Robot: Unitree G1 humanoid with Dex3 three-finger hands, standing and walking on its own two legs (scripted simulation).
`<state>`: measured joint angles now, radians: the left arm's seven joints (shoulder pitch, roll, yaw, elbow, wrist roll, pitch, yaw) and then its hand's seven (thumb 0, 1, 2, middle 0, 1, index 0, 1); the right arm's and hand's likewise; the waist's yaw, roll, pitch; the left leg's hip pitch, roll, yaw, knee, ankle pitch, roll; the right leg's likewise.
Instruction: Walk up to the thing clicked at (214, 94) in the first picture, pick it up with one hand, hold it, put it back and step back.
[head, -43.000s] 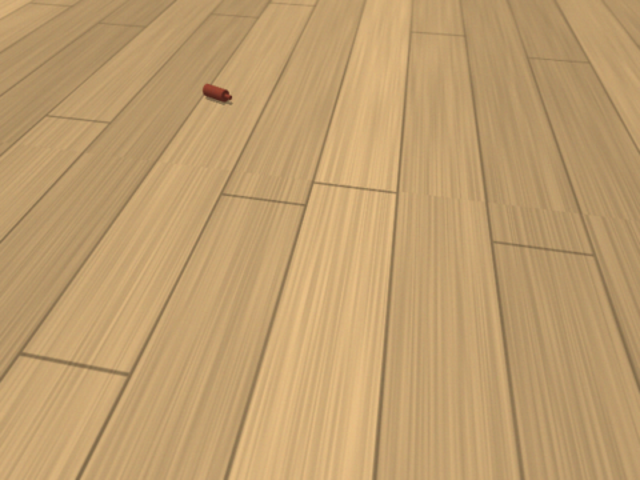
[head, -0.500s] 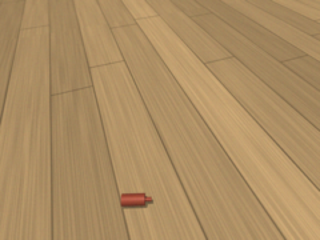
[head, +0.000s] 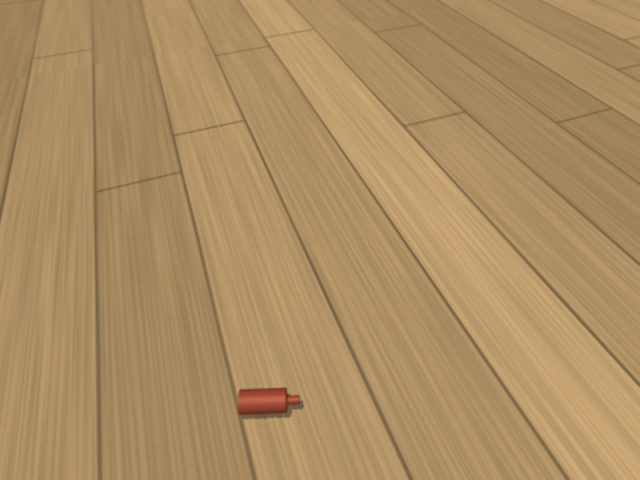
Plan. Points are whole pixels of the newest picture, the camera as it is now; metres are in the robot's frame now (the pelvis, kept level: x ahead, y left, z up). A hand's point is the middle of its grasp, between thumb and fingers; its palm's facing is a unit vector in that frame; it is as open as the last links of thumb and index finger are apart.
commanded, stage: stand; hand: left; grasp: from above
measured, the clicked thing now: (269, 400) +0.47 +0.17 -0.75
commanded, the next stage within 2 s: step back in 0.18 s
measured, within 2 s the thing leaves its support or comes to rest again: neither
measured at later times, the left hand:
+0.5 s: hand out of the picture +0.09 +0.30 -0.18, palm faces -0.02 -0.92 -0.38, open 7.4 cm
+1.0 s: hand out of the picture -0.07 +0.27 -0.16, palm faces -0.09 -0.91 -0.40, open 7.4 cm
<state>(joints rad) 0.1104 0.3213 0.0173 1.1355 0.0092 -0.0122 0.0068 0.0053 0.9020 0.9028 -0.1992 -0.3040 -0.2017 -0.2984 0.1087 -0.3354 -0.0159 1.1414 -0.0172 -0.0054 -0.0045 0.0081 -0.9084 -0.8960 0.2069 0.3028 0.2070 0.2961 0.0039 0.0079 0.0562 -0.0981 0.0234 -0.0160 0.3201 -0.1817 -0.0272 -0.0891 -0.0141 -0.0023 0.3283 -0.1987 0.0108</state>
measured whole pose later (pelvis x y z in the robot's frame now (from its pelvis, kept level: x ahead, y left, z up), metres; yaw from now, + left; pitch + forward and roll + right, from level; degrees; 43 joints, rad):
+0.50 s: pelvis -0.05 +0.04 -0.03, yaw -1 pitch -2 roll +0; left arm 0.02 0.41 0.06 0.95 0.00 0.06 0.02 0.01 0.90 0.90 -0.20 -0.30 -0.20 -0.30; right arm 0.10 -0.40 -0.07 0.98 -0.02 0.04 0.02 0.01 -0.91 -0.90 0.21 0.30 0.21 0.30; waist -0.01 -0.03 0.19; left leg -0.31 -0.03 0.00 0.65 -0.32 0.03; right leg -0.37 -0.01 0.08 0.74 -0.40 -0.01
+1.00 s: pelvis -0.17 +0.01 -0.02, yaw -6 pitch -3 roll +2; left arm 0.20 0.34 0.07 0.89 0.03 0.04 -0.01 0.01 0.90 0.90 -0.20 -0.30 -0.20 -0.30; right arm 0.12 -0.39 -0.05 0.91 -0.01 0.06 -0.01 0.01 -0.91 -0.90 0.21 0.30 0.21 0.30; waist 0.02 0.02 0.17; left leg -0.49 -0.09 -0.09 1.02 -0.48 0.00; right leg -0.25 0.01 0.07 0.63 -0.33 -0.03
